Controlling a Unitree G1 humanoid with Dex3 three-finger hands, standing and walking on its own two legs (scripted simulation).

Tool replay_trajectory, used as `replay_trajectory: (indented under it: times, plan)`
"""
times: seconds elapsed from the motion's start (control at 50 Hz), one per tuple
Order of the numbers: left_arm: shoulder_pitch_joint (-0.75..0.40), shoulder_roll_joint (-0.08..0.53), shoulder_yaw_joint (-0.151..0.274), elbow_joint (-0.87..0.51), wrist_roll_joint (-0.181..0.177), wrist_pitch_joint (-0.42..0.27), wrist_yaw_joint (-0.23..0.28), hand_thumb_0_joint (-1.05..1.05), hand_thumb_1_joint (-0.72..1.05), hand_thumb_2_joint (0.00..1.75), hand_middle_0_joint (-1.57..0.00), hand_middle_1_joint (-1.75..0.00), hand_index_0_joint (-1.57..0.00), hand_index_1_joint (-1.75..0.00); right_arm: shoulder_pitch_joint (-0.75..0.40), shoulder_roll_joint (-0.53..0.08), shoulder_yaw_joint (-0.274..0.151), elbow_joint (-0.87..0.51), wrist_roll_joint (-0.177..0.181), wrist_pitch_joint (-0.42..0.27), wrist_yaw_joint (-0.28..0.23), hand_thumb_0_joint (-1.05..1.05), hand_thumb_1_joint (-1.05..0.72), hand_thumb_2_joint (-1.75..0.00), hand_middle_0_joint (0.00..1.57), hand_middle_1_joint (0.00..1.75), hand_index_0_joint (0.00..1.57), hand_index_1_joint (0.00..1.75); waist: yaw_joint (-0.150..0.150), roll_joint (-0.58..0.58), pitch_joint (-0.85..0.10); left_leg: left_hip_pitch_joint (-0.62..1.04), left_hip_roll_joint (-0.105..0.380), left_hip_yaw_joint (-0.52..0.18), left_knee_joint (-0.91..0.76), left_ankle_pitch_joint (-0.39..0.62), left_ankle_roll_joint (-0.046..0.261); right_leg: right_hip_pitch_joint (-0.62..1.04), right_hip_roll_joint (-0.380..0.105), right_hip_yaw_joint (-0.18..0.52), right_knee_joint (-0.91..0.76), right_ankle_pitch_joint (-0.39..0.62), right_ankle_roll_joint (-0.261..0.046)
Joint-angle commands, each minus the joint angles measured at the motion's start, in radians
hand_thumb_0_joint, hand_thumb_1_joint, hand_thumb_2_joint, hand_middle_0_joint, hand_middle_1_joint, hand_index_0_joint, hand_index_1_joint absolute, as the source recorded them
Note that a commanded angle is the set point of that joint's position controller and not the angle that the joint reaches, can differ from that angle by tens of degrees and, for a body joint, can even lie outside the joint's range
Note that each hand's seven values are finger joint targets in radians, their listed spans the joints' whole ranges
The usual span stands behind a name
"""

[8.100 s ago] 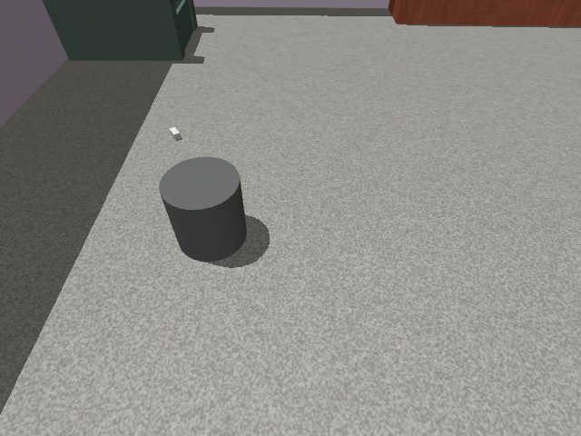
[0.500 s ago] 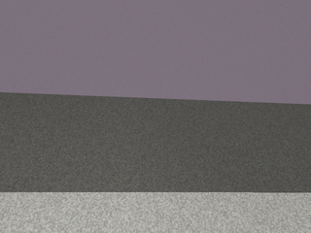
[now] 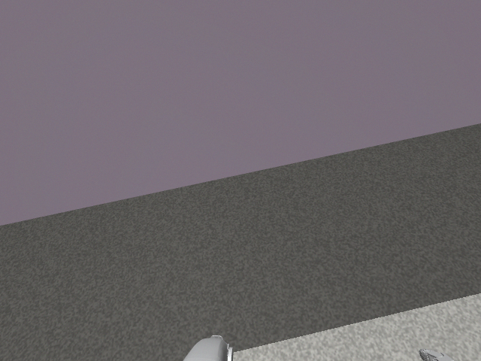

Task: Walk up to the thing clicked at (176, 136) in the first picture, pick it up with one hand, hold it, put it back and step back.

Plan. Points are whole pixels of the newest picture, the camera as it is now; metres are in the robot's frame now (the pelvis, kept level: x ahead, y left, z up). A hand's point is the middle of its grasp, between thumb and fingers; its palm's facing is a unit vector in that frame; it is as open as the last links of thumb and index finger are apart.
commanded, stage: walk up
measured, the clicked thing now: out of the picture +0.57 -1.71 -0.75
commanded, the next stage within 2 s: stand in 1.98 s
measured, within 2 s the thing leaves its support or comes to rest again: neither
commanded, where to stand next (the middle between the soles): +0.27 +0.08 m, yaw -28 degrees
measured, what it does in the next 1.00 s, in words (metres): walks ahead, turning right: left foot, then right foot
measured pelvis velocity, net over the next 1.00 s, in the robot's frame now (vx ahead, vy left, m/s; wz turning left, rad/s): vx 0.21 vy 0.14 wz -0.44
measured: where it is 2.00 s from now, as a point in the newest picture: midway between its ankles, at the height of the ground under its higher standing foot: outside the picture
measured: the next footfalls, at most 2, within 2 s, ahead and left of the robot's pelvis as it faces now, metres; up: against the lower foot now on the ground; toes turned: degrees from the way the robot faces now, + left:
left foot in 0.24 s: +0.31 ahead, +0.20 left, +0.00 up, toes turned -27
right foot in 0.70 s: +0.25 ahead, -0.01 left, +0.00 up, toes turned -20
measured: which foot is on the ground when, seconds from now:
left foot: up 0.00-0.22, down 0.24-1.00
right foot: down 0.00-0.26, up 0.28-0.68, down 0.70-0.98, up 1.00-1.00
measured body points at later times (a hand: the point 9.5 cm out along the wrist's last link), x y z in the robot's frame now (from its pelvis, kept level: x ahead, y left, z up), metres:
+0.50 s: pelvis +0.18 +0.13 +0.00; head +0.23 +0.13 +0.44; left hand +0.34 +0.44 -0.11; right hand +0.17 -0.20 -0.10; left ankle +0.23 +0.21 -0.73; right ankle +0.19 -0.02 -0.68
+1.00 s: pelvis +0.21 +0.14 -0.02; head +0.25 +0.13 +0.42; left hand +0.45 +0.36 -0.14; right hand +0.14 -0.19 -0.13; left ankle +0.27 +0.25 -0.74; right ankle +0.21 +0.00 -0.73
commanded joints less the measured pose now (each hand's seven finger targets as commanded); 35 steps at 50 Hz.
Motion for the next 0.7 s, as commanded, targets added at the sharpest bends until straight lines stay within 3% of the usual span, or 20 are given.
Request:
replay_trajectory:
  times: [0.0,0.06,0.12,0.16,0.18,0.2,0.22,0.24,0.26,0.28,0.3,0.34,0.42,0.44,0.46,0.48,0.56,0.64,0.66,0.68]
  plan:
    - [0.041,0.329,0.098,-0.089,0.004,-0.04,0.033,0.0,0.9,0.9,-0.2,-0.3,-0.2,-0.3,-0.016,-0.177,-0.071,-0.097,-0.018,-0.016,0.004,0.0,-0.9,-0.9,0.2,0.3,0.2,0.3,-0.018,-0.231,-0.029,-0.105,0.038,-0.035,-0.089,0.072,-0.024,0.059,-0.198,0.335,-0.276,-0.274,-0.178]
    - [0.085,0.337,0.104,-0.093,0.006,-0.043,0.039,0.0,0.9,0.9,-0.2,-0.3,-0.2,-0.3,-0.083,-0.166,-0.072,-0.123,-0.023,-0.026,0.012,0.0,-0.9,-0.9,0.2,0.3,0.2,0.3,0.006,-0.228,-0.016,-0.133,0.038,-0.04,-0.174,0.074,-0.029,0.105,-0.198,0.331,-0.229,-0.212,-0.185]
    - [0.08,0.349,0.099,-0.106,0.008,-0.043,0.047,0.0,0.9,0.9,-0.2,-0.3,-0.2,-0.3,-0.096,-0.156,-0.08,-0.134,-0.023,-0.038,0.015,0.0,-0.9,-0.9,0.2,0.3,0.2,0.3,0.0,-0.253,-0.022,-0.043,0.025,-0.033,-0.254,0.081,-0.022,0.074,-0.2,0.308,-0.135,-0.009,-0.179]
    - [0.029,0.364,0.093,-0.122,0.009,-0.037,0.051,0.0,0.9,0.9,-0.2,-0.3,-0.2,-0.3,-0.047,-0.159,-0.091,-0.124,-0.02,-0.039,0.016,0.0,-0.9,-0.9,0.2,0.3,0.2,0.3,-0.045,-0.275,-0.029,0.088,0.008,-0.003,-0.289,0.048,-0.002,-0.016,-0.203,0.286,-0.086,0.052,-0.165]
    - [-0.01,0.356,0.085,-0.13,0.01,-0.033,0.055,0.0,0.9,0.9,-0.2,-0.3,-0.2,-0.3,0.024,-0.166,-0.1,-0.104,-0.017,-0.039,0.014,0.0,-0.9,-0.9,0.2,0.3,0.2,0.3,-0.094,-0.255,-0.043,0.243,-0.005,0.012,-0.34,0.08,0.008,-0.115,-0.193,0.268,-0.03,0.071,-0.143]
    - [-0.019,0.315,0.065,-0.137,0.017,-0.028,0.061,0.0,0.9,0.9,-0.2,-0.3,-0.2,-0.3,0.128,-0.19,-0.115,-0.072,-0.019,-0.042,0.008,0.0,-0.9,-0.9,0.2,0.3,0.2,0.3,-0.15,-0.19,-0.082,0.425,-0.035,0.015,-0.358,0.078,0.026,-0.212,-0.147,0.218,0.101,0.098,-0.103]
    - [0.02,0.249,0.043,-0.137,0.016,-0.025,0.067,0.0,0.9,0.9,-0.2,-0.3,-0.2,-0.3,0.255,-0.243,-0.132,-0.049,-0.027,-0.047,-0.005,0.0,-0.9,-0.9,0.2,0.3,0.2,0.3,-0.214,0.001,-0.135,0.561,0.039,-0.116,-0.484,-0.086,0.063,-0.294,-0.053,0.119,0.411,0.107,-0.058]
    - [0.083,0.179,0.019,-0.141,-0.004,-0.021,0.069,0.0,0.9,0.9,-0.2,-0.3,-0.2,-0.3,0.242,-0.311,-0.148,-0.071,-0.022,-0.052,-0.014,0.0,-0.9,-0.9,0.2,0.3,0.2,0.3,-0.176,0.224,-0.143,0.626,0.318,-0.53,-0.697,-0.258,0.119,-0.5,0.08,0.006,0.603,-0.27,-0.013]
    - [0.115,0.276,0.038,-0.104,0.008,-0.015,0.084,0.0,0.9,0.9,-0.2,-0.3,-0.2,-0.3,0.151,-0.358,-0.158,-0.081,0.019,-0.045,-0.012,0.0,-0.9,-0.9,0.2,0.3,0.2,0.3,-0.119,0.146,-0.13,0.478,0.42,-0.69,-0.772,-0.363,0.2,-0.453,0.0,0.053,0.715,-0.311,-0.018]
    - [0.078,0.324,0.042,-0.082,0.009,-0.015,0.082,0.0,0.9,0.9,-0.2,-0.3,-0.2,-0.3,0.102,-0.301,-0.145,-0.096,0.018,-0.04,-0.012,0.0,-0.9,-0.9,0.2,0.3,0.2,0.3,-0.094,0.019,-0.041,0.34,0.371,-0.576,-0.773,-0.349,0.174,-0.404,-0.045,0.056,0.727,-0.232,-0.016]
    - [0.073,0.321,0.046,-0.061,0.0,-0.014,0.07,0.0,0.9,0.9,-0.2,-0.3,-0.2,-0.3,0.082,-0.258,-0.125,-0.098,0.015,-0.042,-0.015,0.0,-0.9,-0.9,0.2,0.3,0.2,0.3,-0.081,0.004,-0.009,0.299,0.302,-0.432,-0.748,-0.24,0.149,-0.361,-0.063,0.061,0.678,-0.17,-0.009]
    - [0.089,0.301,0.053,-0.031,-0.001,-0.008,0.049,0.0,0.9,0.9,-0.2,-0.3,-0.2,-0.3,0.056,-0.221,-0.101,-0.081,0.017,-0.053,-0.029,0.0,-0.9,-0.9,0.2,0.3,0.2,0.3,-0.06,0.074,-0.013,0.293,0.226,-0.239,-0.703,-0.032,0.163,-0.318,-0.085,0.025,0.603,-0.115,-0.003]
    - [-0.002,0.224,0.042,-0.066,0.008,0.02,0.031,0.0,0.9,0.9,-0.2,-0.3,-0.2,-0.3,0.121,-0.206,-0.081,-0.058,0.015,-0.069,-0.052,0.0,-0.9,-0.9,0.2,0.3,0.2,0.3,-0.075,0.024,-0.066,0.407,0.253,-0.093,-0.581,0.53,0.198,-0.295,-0.064,0.038,0.45,-0.133,0.015]
    - [-0.04,0.222,0.043,-0.077,0.007,0.029,0.029,0.0,0.9,0.9,-0.2,-0.3,-0.2,-0.3,0.143,-0.202,-0.076,-0.054,0.016,-0.07,-0.059,0.0,-0.9,-0.9,0.2,0.3,0.2,0.3,-0.083,-0.002,-0.059,0.418,0.25,-0.063,-0.561,0.668,0.169,-0.294,-0.052,0.043,0.43,-0.123,0.008]
    - [-0.057,0.209,0.041,-0.092,0.003,0.037,0.028,0.0,0.9,0.9,-0.2,-0.3,-0.2,-0.3,0.143,-0.206,-0.075,-0.053,0.018,-0.07,-0.065,0.0,-0.9,-0.9,0.2,0.3,0.2,0.3,-0.08,0.014,-0.071,0.455,0.259,-0.044,-0.538,0.783,0.165,-0.303,-0.044,0.03,0.406,-0.105,0.003]
    - [-0.062,0.208,0.042,-0.097,0.0,0.045,0.028,0.0,0.9,0.9,-0.2,-0.3,-0.2,-0.3,0.14,-0.21,-0.077,-0.057,0.018,-0.067,-0.069,0.0,-0.9,-0.9,0.2,0.3,0.2,0.3,-0.074,0.021,-0.079,0.448,0.265,-0.033,-0.529,0.834,0.148,-0.283,-0.039,0.022,0.394,-0.081,0.002]
    - [-0.114,0.202,0.046,-0.121,0.001,0.066,0.02,0.0,0.9,0.9,-0.2,-0.3,-0.2,-0.3,0.084,-0.2,-0.075,-0.076,0.018,-0.05,-0.077,0.0,-0.9,-0.9,0.2,0.3,0.2,0.3,-0.063,0.022,-0.092,0.374,0.241,0.037,-0.492,0.765,0.113,-0.155,-0.04,-0.052,0.279,-0.02,-0.01]
    - [-0.16,0.209,0.054,-0.133,0.013,0.07,0.015,0.0,0.9,0.9,-0.2,-0.3,-0.2,-0.3,0.086,-0.206,-0.074,-0.068,0.019,-0.029,-0.077,0.0,-0.9,-0.9,0.2,0.3,0.2,0.3,-0.072,0.031,-0.131,0.379,0.25,0.036,-0.395,0.692,0.121,-0.064,-0.023,-0.086,0.162,-0.068,-0.026]
    - [-0.135,0.215,0.059,-0.129,0.019,0.068,0.018,0.0,0.9,0.9,-0.2,-0.3,-0.2,-0.3,0.07,-0.212,-0.073,-0.069,0.026,-0.025,-0.077,0.0,-0.9,-0.9,0.2,0.3,0.2,0.3,-0.047,0.021,-0.156,0.368,0.241,0.053,-0.327,0.652,0.117,-0.003,-0.016,-0.081,0.06,-0.032,-0.045]
    - [-0.099,0.249,0.069,-0.112,0.024,0.059,0.022,0.0,0.9,0.9,-0.2,-0.3,-0.2,-0.3,0.066,-0.198,-0.065,-0.069,0.03,-0.023,-0.074,0.0,-0.9,-0.9,0.2,0.3,0.2,0.3,-0.02,-0.043,-0.188,0.313,0.202,0.083,-0.21,0.57,0.084,0.099,-0.034,-0.022,-0.017,0.092,-0.073]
